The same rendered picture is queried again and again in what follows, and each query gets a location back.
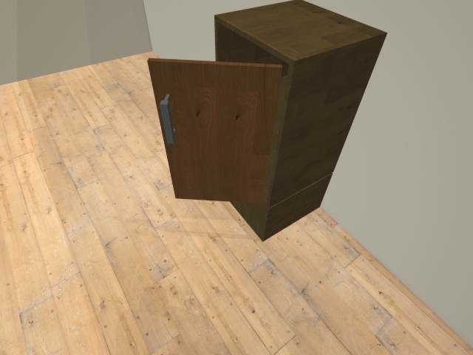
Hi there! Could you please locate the handle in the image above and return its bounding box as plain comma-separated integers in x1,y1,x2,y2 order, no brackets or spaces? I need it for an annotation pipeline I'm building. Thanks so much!
160,94,176,144

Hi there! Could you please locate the cupboard door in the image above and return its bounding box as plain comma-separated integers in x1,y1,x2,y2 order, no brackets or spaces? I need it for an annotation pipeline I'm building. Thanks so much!
147,58,282,203

